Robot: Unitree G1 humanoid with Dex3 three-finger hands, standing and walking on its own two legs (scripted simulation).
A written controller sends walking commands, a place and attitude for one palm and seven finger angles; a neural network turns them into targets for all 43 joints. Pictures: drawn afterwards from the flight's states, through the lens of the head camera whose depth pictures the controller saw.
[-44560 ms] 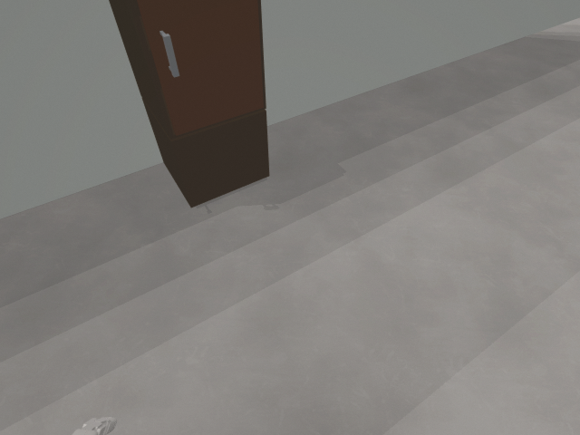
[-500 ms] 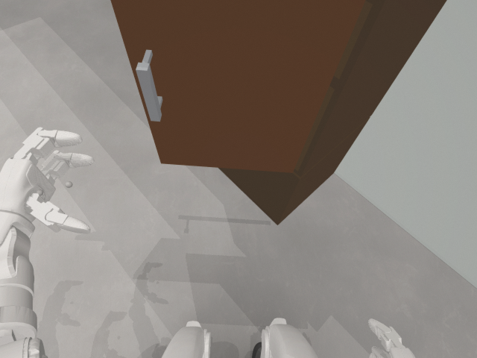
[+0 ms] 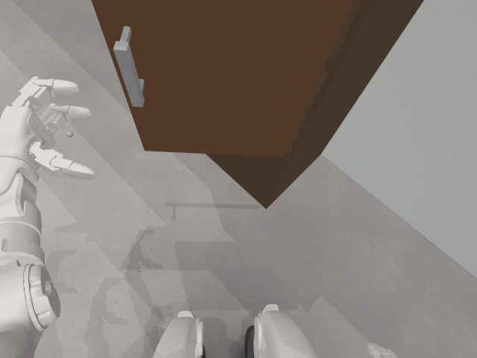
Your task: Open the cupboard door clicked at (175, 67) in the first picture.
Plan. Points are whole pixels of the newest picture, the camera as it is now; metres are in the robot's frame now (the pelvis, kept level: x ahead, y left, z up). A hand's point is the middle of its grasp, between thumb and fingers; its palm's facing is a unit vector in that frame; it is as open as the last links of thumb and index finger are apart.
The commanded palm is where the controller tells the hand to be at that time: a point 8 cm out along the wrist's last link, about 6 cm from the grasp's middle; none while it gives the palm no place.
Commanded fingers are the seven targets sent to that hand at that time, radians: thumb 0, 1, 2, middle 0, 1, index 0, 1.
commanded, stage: move the hooked fingers beside the handle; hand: left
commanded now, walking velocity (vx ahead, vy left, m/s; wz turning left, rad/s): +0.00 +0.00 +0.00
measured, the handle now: (132, 69) +0.59 +0.18 +0.06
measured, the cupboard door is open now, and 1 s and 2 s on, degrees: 44 44 44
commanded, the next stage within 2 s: slide the fingers in behind the handle in 1.38 s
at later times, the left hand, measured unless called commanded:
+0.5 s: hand (89, 94) +0.53 +0.25 +0.06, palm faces -0.02 -1.00 +0.00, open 13.9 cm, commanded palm +0.53 +0.28 +0.05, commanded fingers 0.00 -0.50 0.30 -0.30 -1.20 -0.30 -1.20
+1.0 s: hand (88, 88) +0.55 +0.25 +0.05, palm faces -0.01 -1.00 -0.01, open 13.9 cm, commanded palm +0.54 +0.27 +0.05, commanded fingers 0.00 -0.50 0.30 -0.30 -1.20 -0.30 -1.20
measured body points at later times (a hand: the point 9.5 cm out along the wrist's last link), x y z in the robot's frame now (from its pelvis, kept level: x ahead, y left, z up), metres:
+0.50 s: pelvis +0.00 +0.01 -0.01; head +0.17 +0.04 +0.41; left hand +0.53 +0.30 +0.06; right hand -0.01 -0.26 -0.10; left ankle +0.00 +0.08 -0.65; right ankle +0.04 -0.12 -0.65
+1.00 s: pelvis +0.01 +0.01 -0.01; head +0.19 +0.05 +0.40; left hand +0.54 +0.31 +0.05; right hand -0.02 -0.25 -0.10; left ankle +0.00 +0.08 -0.65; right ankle +0.04 -0.12 -0.65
